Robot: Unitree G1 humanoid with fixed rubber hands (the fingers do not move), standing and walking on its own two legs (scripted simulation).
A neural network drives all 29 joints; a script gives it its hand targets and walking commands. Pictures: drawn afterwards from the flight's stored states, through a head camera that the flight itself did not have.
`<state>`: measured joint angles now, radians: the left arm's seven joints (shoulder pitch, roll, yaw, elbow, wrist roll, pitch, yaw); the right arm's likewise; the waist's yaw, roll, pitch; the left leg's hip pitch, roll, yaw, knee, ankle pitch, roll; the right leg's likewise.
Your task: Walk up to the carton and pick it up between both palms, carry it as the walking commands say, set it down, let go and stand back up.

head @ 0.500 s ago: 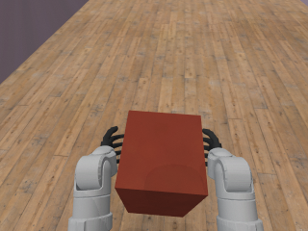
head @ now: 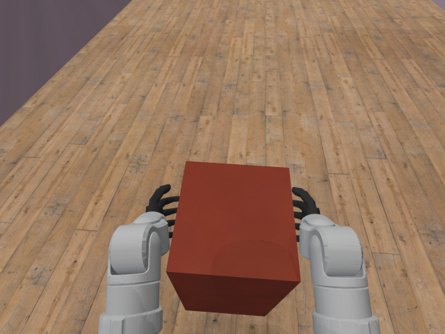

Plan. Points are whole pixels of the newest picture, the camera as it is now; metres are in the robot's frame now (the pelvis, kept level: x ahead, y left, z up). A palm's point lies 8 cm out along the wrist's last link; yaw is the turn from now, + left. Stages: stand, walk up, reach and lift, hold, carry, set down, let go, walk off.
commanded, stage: carry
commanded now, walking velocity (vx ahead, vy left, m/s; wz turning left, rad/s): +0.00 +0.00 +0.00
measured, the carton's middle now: (230, 248) +0.28 +0.00 +0.00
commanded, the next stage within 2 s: none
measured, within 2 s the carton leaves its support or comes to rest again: neither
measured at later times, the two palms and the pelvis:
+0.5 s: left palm (164, 222) +0.29 +0.11 +0.08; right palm (318, 224) +0.28 -0.15 +0.07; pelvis +0.00 -0.01 +0.00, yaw +0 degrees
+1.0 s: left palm (165, 234) +0.27 +0.11 +0.08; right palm (323, 235) +0.26 -0.15 +0.07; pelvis -0.02 -0.02 +0.00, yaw -1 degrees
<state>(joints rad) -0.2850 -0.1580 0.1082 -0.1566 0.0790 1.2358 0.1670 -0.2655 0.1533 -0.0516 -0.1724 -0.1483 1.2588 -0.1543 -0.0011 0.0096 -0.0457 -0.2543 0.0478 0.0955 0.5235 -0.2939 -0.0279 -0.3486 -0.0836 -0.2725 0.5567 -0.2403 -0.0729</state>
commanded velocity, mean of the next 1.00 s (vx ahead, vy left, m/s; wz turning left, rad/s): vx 0.00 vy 0.00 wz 0.00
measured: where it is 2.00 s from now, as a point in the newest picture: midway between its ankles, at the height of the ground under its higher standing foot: outside the picture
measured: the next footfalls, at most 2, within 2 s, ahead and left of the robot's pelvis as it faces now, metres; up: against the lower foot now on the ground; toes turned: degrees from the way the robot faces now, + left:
none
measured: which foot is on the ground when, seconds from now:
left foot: down 0.00-1.00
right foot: down 0.00-1.00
